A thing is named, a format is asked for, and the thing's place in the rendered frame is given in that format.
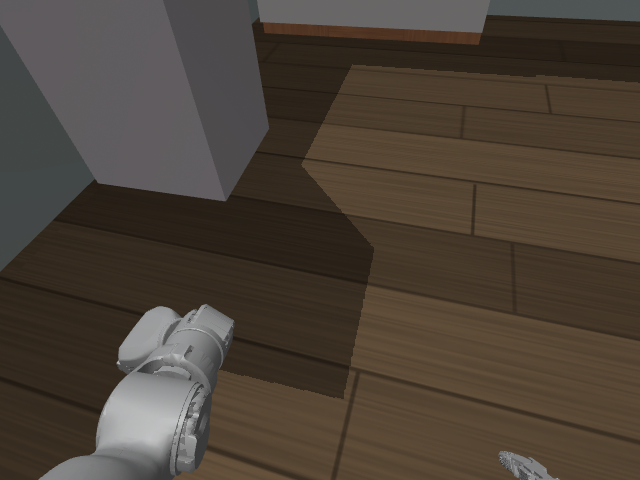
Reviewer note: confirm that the right robot hand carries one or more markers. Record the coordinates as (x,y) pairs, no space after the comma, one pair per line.
(523,468)

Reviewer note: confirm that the left robot arm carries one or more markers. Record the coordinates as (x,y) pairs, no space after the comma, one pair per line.
(155,423)

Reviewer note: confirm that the left robot hand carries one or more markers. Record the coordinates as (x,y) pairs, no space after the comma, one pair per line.
(143,338)

